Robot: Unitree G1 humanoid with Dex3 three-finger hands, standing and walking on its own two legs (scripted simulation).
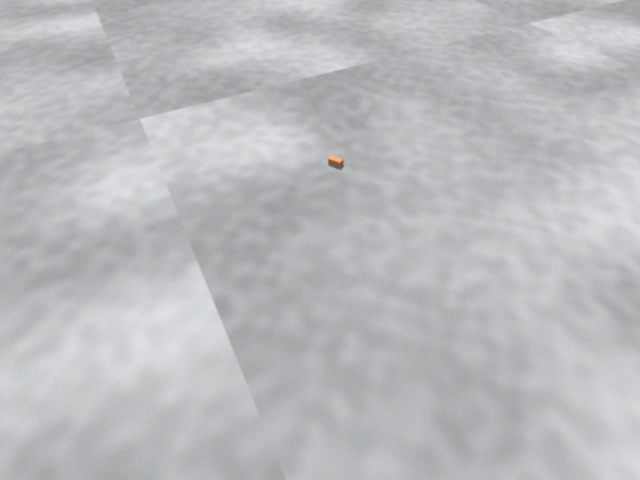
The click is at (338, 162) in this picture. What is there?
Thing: small brick
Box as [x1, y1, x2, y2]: [328, 155, 343, 167]
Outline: 331,155 328,159 328,163 339,167 342,164 343,159
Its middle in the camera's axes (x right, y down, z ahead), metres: +0.09 -0.40 +2.02
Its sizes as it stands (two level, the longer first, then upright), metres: 0.070 0.037 0.032
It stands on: the floor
